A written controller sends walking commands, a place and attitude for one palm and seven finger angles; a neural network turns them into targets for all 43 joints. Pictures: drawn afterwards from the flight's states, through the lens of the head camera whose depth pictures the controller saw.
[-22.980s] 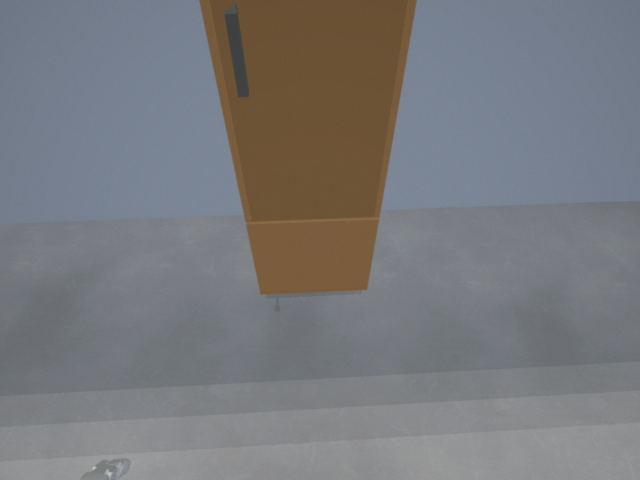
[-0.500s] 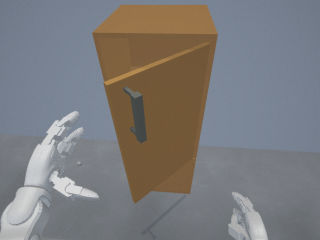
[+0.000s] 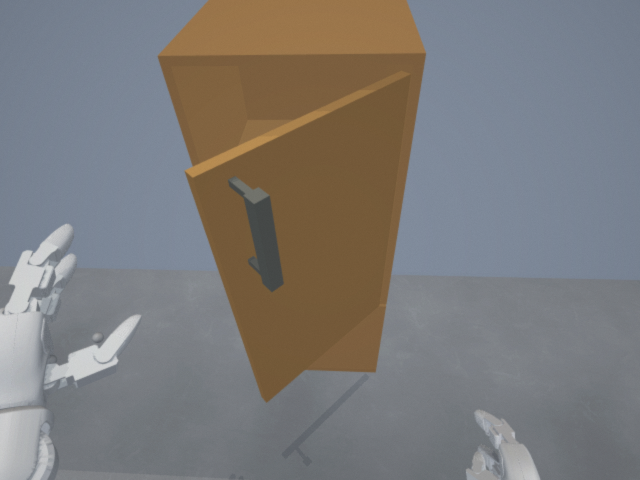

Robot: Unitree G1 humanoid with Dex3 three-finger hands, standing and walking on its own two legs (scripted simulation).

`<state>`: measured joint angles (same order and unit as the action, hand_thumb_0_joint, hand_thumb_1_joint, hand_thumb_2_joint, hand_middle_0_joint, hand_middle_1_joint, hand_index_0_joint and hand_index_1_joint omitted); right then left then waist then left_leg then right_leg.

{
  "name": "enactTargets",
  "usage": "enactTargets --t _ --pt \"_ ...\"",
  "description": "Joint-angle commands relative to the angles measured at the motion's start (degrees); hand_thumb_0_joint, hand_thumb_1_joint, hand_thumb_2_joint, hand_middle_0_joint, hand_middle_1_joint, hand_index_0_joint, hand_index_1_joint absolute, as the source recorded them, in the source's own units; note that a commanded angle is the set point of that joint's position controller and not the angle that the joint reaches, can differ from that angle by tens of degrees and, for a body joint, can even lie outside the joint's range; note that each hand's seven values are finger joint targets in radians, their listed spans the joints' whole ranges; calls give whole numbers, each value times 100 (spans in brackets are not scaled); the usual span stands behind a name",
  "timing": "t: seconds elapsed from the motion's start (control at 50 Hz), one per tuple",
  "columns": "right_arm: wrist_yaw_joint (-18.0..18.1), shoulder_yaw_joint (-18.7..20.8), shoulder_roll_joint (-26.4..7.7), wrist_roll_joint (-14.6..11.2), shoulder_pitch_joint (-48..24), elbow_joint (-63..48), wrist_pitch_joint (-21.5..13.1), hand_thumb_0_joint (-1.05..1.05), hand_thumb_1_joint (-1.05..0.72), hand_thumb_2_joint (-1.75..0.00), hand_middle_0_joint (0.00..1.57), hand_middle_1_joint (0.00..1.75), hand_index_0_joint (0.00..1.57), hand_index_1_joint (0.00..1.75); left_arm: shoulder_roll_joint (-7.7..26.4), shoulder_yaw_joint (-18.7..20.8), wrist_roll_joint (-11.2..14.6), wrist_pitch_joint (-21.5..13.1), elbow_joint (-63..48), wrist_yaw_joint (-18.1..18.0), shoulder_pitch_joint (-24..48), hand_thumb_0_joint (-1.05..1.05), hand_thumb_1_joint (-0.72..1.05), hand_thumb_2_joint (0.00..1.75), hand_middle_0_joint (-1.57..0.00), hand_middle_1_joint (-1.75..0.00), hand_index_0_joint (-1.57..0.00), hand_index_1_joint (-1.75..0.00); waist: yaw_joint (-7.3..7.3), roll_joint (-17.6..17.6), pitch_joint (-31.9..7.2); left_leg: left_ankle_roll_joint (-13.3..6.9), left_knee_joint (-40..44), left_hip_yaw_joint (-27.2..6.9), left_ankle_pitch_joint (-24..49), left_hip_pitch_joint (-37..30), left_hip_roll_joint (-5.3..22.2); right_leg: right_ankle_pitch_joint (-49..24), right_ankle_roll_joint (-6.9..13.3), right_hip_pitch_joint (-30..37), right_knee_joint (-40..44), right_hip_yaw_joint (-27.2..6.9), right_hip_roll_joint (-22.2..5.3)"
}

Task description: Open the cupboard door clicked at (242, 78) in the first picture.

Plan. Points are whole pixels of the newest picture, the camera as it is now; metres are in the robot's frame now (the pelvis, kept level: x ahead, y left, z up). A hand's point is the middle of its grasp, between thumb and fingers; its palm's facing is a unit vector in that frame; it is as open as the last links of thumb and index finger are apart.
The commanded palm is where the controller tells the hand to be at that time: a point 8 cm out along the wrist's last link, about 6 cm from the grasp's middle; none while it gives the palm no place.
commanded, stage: draw the hand back to the body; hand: left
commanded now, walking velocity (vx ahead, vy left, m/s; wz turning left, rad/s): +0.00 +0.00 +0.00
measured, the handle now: (256, 236) +0.36 +0.13 +0.14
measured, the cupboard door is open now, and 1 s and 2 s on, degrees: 45 45 45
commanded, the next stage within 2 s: step back with the hand held close in 0.54 s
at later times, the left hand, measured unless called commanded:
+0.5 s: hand (83, 338) +0.20 +0.26 +0.15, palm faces +0.47 -0.80 -0.37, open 7.5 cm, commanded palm +0.15 +0.30 +0.16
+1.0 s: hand (73, 353) +0.18 +0.26 +0.14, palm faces +0.32 -0.79 -0.52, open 7.4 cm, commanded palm +0.12 +0.31 +0.17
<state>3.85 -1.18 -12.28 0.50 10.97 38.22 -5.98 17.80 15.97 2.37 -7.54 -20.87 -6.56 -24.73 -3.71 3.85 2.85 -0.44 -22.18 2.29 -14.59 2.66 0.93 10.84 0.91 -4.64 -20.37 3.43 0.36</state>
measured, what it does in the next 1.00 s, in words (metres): stands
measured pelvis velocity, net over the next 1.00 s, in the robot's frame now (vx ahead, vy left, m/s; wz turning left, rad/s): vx -0.03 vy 0.02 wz -0.04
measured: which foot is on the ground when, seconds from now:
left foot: down 0.00-1.00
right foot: down 0.00-1.00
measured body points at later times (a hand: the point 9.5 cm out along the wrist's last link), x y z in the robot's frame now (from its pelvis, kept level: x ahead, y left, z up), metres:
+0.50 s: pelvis +0.00 +0.00 +0.00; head -0.01 -0.02 +0.45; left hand +0.17 +0.30 +0.17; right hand +0.20 -0.21 -0.09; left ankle -0.02 +0.11 -0.75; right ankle +0.01 -0.11 -0.75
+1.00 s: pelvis -0.03 +0.02 -0.01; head +0.00 +0.01 +0.44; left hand +0.16 +0.30 +0.17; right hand +0.15 -0.23 -0.09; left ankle -0.02 +0.11 -0.75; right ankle +0.01 -0.11 -0.75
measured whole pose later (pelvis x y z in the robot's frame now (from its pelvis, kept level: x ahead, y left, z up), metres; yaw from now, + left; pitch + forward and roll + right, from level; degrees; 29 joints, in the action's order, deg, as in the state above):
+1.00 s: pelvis -0.03 +0.02 -0.01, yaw -2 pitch +0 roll +0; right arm 4.5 1.3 -13.3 -1.0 8.9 31.7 -0.3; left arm 22.8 22.6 2.2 -9.9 -27.1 -6.3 -31.8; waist -0.6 1.6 3.4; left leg -1.9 -26.7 5.0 -13.7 13.5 0.1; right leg 8.9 -0.5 -16.4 -25.0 0.7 -0.7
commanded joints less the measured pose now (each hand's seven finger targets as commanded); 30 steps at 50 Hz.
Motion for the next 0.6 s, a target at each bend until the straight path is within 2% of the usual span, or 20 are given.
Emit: enactTargets --t 0.0,0.06,0.08,0.12,0.14,0.18,0.2,0.22,0.24,0.28,0.32,0.36,0.42,0.48,0.52,0.58 --pt "18 237 -583 8 -823 -982 -304 0 -90 -90 20 30 20 30 1029 750 13 -360 -1099 -88 431 0 65 80 -19 -30 -19 -30 -51 -40 -480 -32 289 -186 1501 242 79 -948 66 300 290 -253 -75" --pt "20 249 -583 7 -789 -999 -282 0 -90 -90 20 30 20 30 1086 841 30 -378 -1172 -98 507 0 76 84 -19 -30 -19 -30 -44 -3 -556 -26 310 -187 1491 215 81 -935 57 331 270 -240 -79" --pt "26 261 -586 18 -771 -1000 -282 0 -90 -90 20 30 20 30 1159 936 41 -385 -1143 -108 453 0 80 86 -20 -30 -20 -30 -66 -151 -638 -38 288 -181 1521 189 79 -982 54 360 266 -247 -75" --pt "35 260 -585 13 -776 -997 -271 0 -90 -90 20 30 20 30 1162 962 47 -367 -1141 -108 466 0 87 88 -20 -30 -20 -30 -56 -17 -623 -36 287 -173 1552 184 77 -1013 54 370 278 -263 -84" --pt "38 270 -580 14 -767 -988 -267 0 -90 -90 20 30 20 30 1197 1021 56 -366 -1095 -116 427 0 90 90 -20 -30 -20 -30 -63 -104 -628 -44 272 -154 1587 177 75 -1074 47 369 282 -268 -85" --pt "19 265 -594 16 -778 -992 -272 0 -90 -90 20 30 20 30 1090 867 35 -361 -1182 -97 566 0 90 90 -20 -30 -20 -30 -28 41 -629 -33 276 -156 1593 157 67 -1059 42 350 293 -262 -87" --pt "27 261 -598 15 -801 -985 -283 0 -90 -90 20 30 20 30 1064 826 29 -348 -1121 -92 572 0 90 90 -20 -30 -20 -30 -21 -40 -490 -43 277 -162 1547 183 68 -1018 43 287 338 -275 -75" --pt "21 264 -599 17 -780 -986 -285 0 -90 -90 20 30 20 30 1032 807 32 -342 -1125 -91 548 0 90 90 -20 -30 -20 -30 -15 -19 -532 -45 289 -164 1575 165 75 -1031 39 309 315 -256 -81" --pt "19 265 -605 20 -770 -990 -283 0 -90 -90 20 30 20 30 1085 852 36 -341 -1122 -104 538 0 90 90 -20 -30 -20 -30 -32 -138 -571 -50 284 -179 1636 167 75 -1095 34 345 293 -236 -76" --pt "16 269 -593 26 -778 -987 -289 0 -90 -90 20 30 20 30 1100 857 31 -335 -1182 -105 593 0 90 90 -20 -30 -20 -30 -33 -68 -651 -55 249 -156 1639 112 59 -1118 36 344 302 -264 -80" --pt "13 261 -585 19 -789 -982 -270 0 -90 -90 20 30 20 30 1080 839 35 -320 -1148 -102 566 0 90 90 -20 -30 -20 -30 -24 40 -568 -40 269 -160 1579 139 58 -1061 45 330 336 -281 -91" --pt "13 259 -588 33 -785 -993 -261 0 -90 -90 20 30 20 30 1142 916 35 -321 -1182 -116 571 0 90 90 -20 -30 -20 -30 -49 -51 -663 -35 282 -182 1611 151 56 -1084 48 420 305 -255 -80" --pt "21 248 -561 30 -814 -986 -249 0 -90 -90 20 30 20 30 1122 905 58 -298 -1092 -107 533 0 90 90 -20 -30 -20 -30 -45 -29 -531 -40 282 -159 1542 174 60 -1047 37 343 355 -278 -93" --pt "13 255 -574 31 -803 -988 -259 0 -90 -90 20 30 20 30 1153 918 41 -316 -1213 -115 588 0 90 90 -20 -30 -20 -30 -46 72 -653 -29 270 -170 1591 136 54 -1076 49 392 327 -272 -82" --pt "22 253 -566 31 -801 -979 -252 0 -90 -90 20 30 20 30 1120 923 62 -292 -1050 -106 472 0 90 90 -20 -30 -20 -30 -52 -139 -557 -39 297 -172 1541 182 72 -1037 35 369 345 -261 -83" --pt "9 255 -572 31 -817 -984 -255 0 -90 -90 20 30 20 30 1128 924 56 -309 -1088 -102 531 0 90 90 -20 -30 -20 -30 -55 5 -545 -35 304 -171 1452 219 56 -942 42 358 357 -265 -89"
